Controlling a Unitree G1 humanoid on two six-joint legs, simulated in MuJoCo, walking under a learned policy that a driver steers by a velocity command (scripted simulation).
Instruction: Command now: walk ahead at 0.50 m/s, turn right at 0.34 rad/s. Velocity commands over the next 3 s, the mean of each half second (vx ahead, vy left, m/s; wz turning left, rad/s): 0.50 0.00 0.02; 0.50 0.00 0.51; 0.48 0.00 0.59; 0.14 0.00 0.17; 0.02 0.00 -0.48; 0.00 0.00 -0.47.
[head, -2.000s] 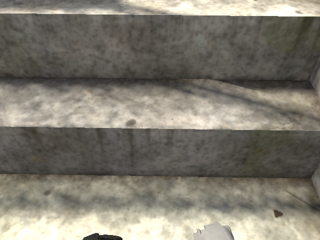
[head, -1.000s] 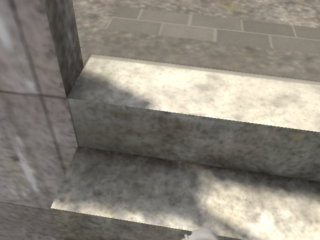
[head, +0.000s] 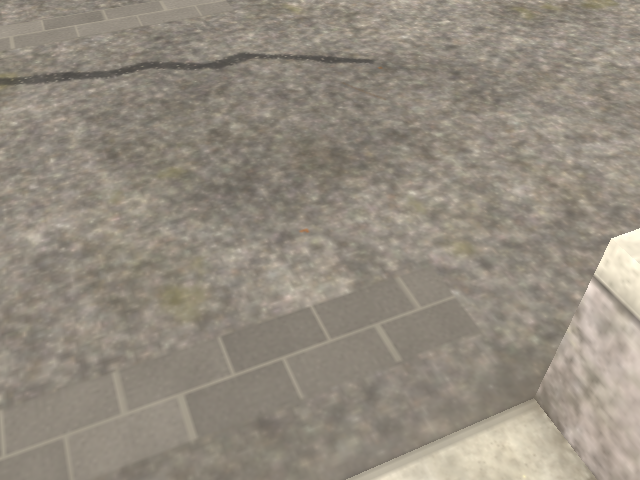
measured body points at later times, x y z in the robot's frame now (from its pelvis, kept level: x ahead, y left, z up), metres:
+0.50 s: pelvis +0.19 -0.09 +0.03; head +0.19 -0.10 +0.48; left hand -0.07 +0.06 -0.07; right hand +0.43 -0.25 -0.05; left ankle +0.23 +0.03 -0.32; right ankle +0.14 -0.18 -0.71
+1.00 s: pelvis +0.39 -0.09 +0.21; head +0.38 -0.10 +0.66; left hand +0.54 +0.20 +0.15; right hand +0.45 -0.30 +0.06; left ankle +0.31 +0.00 -0.49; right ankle +0.54 -0.20 -0.42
